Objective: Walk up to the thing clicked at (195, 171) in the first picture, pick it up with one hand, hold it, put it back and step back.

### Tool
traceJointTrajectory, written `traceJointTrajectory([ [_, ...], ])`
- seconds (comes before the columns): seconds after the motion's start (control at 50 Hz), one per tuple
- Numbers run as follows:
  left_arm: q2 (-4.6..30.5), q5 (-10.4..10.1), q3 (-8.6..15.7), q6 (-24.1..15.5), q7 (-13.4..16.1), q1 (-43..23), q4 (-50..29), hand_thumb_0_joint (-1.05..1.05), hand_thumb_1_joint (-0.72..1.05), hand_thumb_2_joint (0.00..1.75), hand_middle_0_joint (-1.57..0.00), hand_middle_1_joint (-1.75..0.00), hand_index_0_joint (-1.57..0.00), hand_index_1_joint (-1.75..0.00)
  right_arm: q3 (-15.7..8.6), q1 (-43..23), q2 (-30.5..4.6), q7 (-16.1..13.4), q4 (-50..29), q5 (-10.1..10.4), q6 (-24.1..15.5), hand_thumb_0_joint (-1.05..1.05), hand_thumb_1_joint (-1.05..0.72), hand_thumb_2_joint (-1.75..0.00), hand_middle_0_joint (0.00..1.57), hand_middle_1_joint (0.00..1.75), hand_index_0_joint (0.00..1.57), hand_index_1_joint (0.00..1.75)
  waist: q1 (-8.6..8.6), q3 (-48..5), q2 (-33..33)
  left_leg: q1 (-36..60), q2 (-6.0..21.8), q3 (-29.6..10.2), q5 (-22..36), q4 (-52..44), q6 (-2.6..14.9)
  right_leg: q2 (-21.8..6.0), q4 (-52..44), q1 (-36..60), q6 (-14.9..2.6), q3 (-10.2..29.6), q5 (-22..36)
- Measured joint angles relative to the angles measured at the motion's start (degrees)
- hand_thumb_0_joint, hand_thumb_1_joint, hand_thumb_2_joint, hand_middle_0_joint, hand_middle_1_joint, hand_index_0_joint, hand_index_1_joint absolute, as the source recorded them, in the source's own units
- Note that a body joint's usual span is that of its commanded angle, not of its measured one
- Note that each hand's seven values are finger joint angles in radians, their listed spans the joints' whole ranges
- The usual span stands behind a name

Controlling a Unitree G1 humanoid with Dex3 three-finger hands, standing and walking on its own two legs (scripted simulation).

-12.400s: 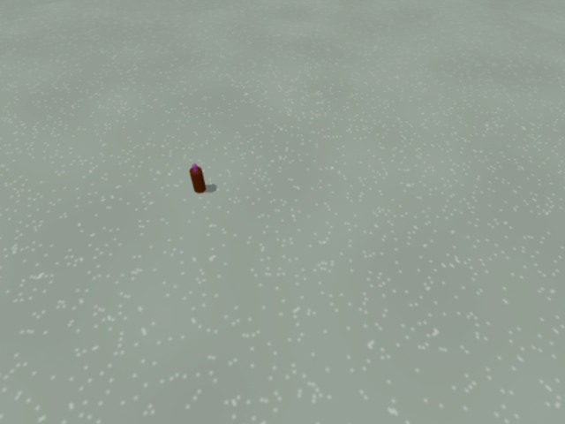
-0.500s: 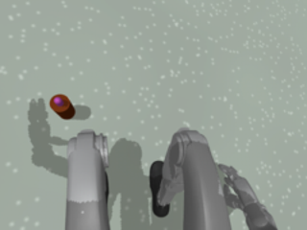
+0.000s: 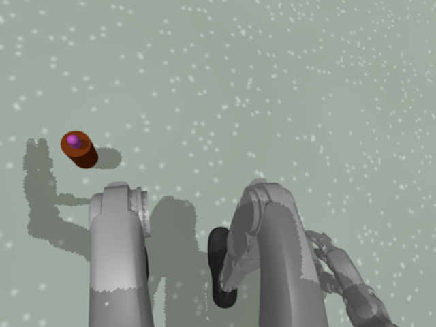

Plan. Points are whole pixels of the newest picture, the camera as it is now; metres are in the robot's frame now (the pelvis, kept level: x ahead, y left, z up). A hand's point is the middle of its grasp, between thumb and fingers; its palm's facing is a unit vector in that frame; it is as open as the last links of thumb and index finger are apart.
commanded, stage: go down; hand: left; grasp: from the side
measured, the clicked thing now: (79, 149) +0.42 +0.27 -0.27
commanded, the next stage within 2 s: none
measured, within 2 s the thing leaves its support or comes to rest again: neither
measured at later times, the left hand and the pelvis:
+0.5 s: hand out of the picture +0.34 +0.46 +0.02, palm faces +0.26 -0.96 -0.02, open 16.6 cm; pelvis +0.00 +0.00 +0.01, yaw +1 degrees
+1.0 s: hand out of the picture +0.34 +0.46 +0.02, palm faces +0.26 -0.96 -0.02, open 16.5 cm; pelvis +0.01 +0.00 +0.01, yaw +1 degrees
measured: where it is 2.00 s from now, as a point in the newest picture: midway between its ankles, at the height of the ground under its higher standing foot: (180, 288)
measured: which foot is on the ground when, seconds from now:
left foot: down 0.00-1.00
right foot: down 0.00-1.00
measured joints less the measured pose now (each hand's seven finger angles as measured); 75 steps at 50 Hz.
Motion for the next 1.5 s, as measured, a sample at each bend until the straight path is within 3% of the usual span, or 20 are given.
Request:
traceJointTrajectory([
  [0.52, -4.8, -0.91, -1.26, 1.36, 2.86, 2.13, -5.04, -0.01, -0.29, 0.11, -0.05, 0.0, 0.0, -0.03, -1.31, 0.18, 0.55, -0.14, -0.48, 0.9, 0.19, 0.01, -0.91, -0.9, 0.2, 0.3, 0.2, 0.3, 1.25, -2.0, 0.71, 0.58, -0.1, 0.84, -0.17, -1.3, -0.03, -0.02, -0.73, 0.13, 0.08, 0.79, -0.37],
  [0.78, -3.68, -1.5, 0.21, 0.78, 2.24, 1.32, -3.64, -0.01, -0.29, 0.12, -0.05, 0.0, 0.0, -0.04, -1.47, -0.39, 0.19, -0.18, 0.23, 0.45, 0.15, 0.01, -0.91, -0.9, 0.2, 0.3, 0.2, 0.3, 1.39, -1.23, 0.54, 0.15, -0.19, 0.56, -0.24, -1.06, -0.62, -0.07, -0.18, -0.6, -0.5, 0.57, -0.52],
  [0.96, -5.06, -0.56, -0.48, 2.08, 2.49, 1.87, -6.69, -0.01, -0.29, 0.11, -0.05, 0.0, 0.0, -0.03, -2.1, 0.31, 0.54, -0.52, 0.55, 0.73, 0.16, 0.01, -0.91, -0.9, 0.2, 0.3, 0.2, 0.3, 1.56, -2.02, 0.68, 0.2, -0.26, 0.88, -0.66, -1.14, -0.16, -0.04, -0.47, -0.27, 0.04, 0.86, -0.96],
  [1.1, -6.26, -0.93, -1.28, 2.75, 3.18, 2.73, -7.65, -0.01, -0.28, 0.11, -0.05, 0.0, 0.0, -0.03, -2.55, 0.82, 0.89, -0.65, 0.19, 1.33, 0.25, 0.01, -0.91, -0.9, 0.2, 0.3, 0.2, 0.3, 1.45, -3.32, 1.35, 0.68, -0.29, 1.42, -0.67, -2.08, 0.12, -0.05, -1.26, 0.13, 0.33, 1.35, -1.06],
  [1.24, -6.67, -1.77, -1.22, 2.3, 3.59, 3.18, -6.57, -0.01, -0.27, 0.11, -0.05, 0.0, 0.0, -0.03, -2.69, 0.89, 0.97, -0.51, -0.03, 1.46, 0.22, 0.01, -0.91, -0.9, 0.2, 0.3, 0.2, 0.3, 1.75, -3.42, 1.47, 0.98, -0.24, 1.65, -0.48, -2.69, -0.09, -0.01, -1.5, 0.05, 0.11, 1.58, -0.91],
  [1.5, -6.33, -0.69, -1.04, 1.64, 3.2, 1.29, -6.53, -0.01, -0.3, 0.11, -0.05, 0.0, 0.0, -0.03, -2.7, 0.14, 0.89, -0.69, 0.59, 0.88, 0.13, 0.01, -0.91, -0.9, 0.2, 0.3, 0.2, 0.3, 1.41, -2.86, 1.0, 0.81, -0.46, 1.29, -0.38, -2.38, -0.58, -0.16, -1.02, -0.16, -0.35, 1.26, -0.98],
])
